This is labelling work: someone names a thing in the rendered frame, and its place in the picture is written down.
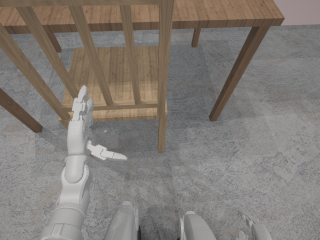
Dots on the right robot shin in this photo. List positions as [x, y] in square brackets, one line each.
[190, 212]

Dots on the chair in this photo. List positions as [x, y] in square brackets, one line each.
[125, 83]

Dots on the left robot thigh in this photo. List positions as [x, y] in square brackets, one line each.
[124, 222]

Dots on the robot left hand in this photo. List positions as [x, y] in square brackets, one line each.
[79, 131]

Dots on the table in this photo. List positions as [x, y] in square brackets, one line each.
[187, 14]

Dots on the robot right hand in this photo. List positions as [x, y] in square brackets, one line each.
[258, 230]

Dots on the left robot forearm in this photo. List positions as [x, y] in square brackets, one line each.
[70, 209]

